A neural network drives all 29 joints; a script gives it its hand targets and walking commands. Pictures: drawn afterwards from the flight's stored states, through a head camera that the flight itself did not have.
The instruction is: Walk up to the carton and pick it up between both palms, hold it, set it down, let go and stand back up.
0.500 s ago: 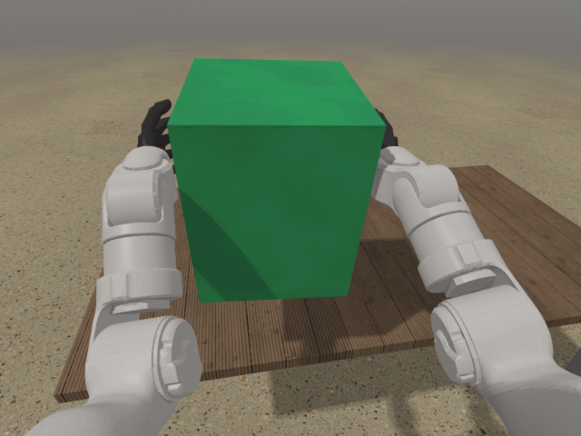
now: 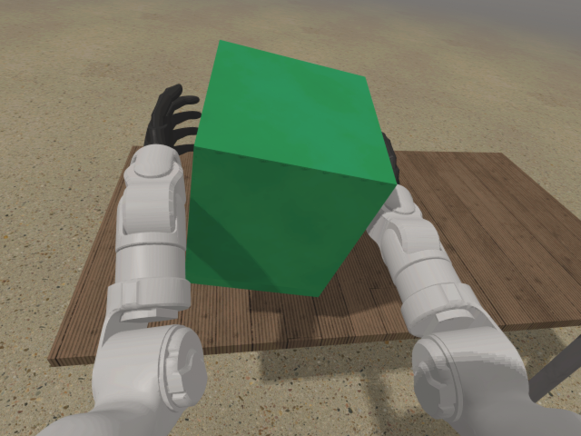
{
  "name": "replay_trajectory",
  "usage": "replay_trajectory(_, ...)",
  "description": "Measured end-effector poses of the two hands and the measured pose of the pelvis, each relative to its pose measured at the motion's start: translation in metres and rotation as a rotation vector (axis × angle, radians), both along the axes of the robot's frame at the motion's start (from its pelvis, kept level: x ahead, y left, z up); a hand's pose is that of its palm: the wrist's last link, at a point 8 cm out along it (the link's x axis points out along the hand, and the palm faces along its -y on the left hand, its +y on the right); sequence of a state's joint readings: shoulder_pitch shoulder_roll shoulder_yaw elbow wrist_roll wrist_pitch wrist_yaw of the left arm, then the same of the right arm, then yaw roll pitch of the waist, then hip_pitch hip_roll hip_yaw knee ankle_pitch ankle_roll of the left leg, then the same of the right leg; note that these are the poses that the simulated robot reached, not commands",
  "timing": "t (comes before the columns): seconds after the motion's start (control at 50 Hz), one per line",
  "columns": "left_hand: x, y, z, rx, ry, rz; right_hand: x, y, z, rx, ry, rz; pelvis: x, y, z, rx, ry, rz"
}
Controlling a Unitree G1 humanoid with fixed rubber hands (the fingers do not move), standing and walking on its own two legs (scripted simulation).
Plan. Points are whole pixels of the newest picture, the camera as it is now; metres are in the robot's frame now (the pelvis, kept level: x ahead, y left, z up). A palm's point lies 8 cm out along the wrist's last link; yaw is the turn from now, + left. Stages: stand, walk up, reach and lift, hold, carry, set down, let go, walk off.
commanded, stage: set down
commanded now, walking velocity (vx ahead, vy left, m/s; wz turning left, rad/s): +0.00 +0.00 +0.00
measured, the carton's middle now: (273, 180) +0.41 +0.02 +0.19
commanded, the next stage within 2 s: none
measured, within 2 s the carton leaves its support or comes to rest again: neither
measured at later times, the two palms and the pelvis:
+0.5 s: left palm (163, 160) +0.40 +0.16 +0.23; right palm (375, 192) +0.39 -0.13 +0.19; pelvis +0.00 +0.00 +0.00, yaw -2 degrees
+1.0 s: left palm (183, 185) +0.42 +0.14 +0.17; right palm (377, 208) +0.41 -0.14 +0.15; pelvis +0.01 +0.00 +0.00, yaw -2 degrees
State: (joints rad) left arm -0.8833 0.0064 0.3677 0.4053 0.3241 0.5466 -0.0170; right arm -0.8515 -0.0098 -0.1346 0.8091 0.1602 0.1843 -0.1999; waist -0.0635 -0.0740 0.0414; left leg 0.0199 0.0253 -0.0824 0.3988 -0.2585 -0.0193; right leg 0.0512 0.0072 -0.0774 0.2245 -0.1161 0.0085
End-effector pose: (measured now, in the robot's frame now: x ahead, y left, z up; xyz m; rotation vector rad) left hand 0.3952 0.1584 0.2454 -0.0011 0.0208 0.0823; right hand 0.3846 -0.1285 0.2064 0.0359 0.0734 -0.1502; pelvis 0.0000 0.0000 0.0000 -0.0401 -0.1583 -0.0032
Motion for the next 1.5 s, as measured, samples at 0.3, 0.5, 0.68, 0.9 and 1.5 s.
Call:
replay_trajectory(0.3, 0.005, -0.014, -0.009, 0.013, 0.013, -0.002, 0.002, -0.013, -0.015, -0.015, 0.008, -0.004, 0.001, 0.005, 0.001, 0.006, 0.034, -0.023)
replay_trajectory(0.5, 0.006, 0.003, -0.019, -0.006, 0.076, 0.018, 0.008, 0.003, -0.016, -0.034, 0.068, 0.017, 0.001, 0.004, 0.001, 0.012, 0.033, -0.025)
replay_trajectory(0.68, 0.014, 0.003, -0.045, -0.011, 0.084, 0.010, 0.012, 0.003, -0.036, -0.021, 0.071, 0.005, 0.005, 0.003, 0.001, 0.006, 0.053, -0.014)
replay_trajectory(0.9, 0.024, -0.013, -0.065, -0.006, 0.109, 0.002, 0.020, -0.014, -0.053, -0.027, 0.090, -0.006, 0.010, 0.003, 0.001, 0.006, 0.087, -0.026)
replay_trajectory(1.5, 0.038, -0.009, -0.107, -0.020, 0.188, -0.001, 0.031, -0.011, -0.085, -0.034, 0.162, -0.008, 0.019, 0.007, 0.002, 0.010, 0.153, -0.042)
